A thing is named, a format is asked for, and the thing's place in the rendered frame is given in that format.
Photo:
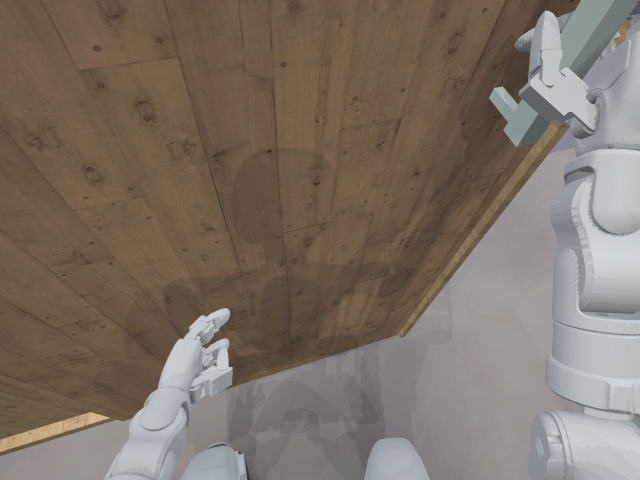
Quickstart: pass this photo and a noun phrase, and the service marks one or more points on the right robot forearm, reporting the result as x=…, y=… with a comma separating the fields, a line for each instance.
x=595, y=358

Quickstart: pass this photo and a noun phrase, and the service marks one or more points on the left robot hand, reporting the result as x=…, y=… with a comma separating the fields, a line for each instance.
x=190, y=367

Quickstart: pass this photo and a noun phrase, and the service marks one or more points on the wardrobe door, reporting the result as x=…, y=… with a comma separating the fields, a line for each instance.
x=311, y=165
x=21, y=412

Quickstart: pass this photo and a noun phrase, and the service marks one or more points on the robot left thigh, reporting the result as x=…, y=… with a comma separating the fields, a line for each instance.
x=218, y=463

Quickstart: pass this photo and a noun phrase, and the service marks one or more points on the left robot forearm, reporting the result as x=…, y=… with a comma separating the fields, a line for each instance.
x=158, y=436

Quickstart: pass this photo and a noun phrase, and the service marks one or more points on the handle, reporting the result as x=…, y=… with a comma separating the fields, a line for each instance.
x=589, y=30

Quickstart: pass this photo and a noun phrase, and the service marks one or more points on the robot right upper arm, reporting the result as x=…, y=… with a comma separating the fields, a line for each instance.
x=576, y=446

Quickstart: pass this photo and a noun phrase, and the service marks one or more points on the right robot hand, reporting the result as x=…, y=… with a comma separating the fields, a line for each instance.
x=613, y=122

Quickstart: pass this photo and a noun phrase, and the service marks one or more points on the robot left shin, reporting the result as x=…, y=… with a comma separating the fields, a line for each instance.
x=218, y=444

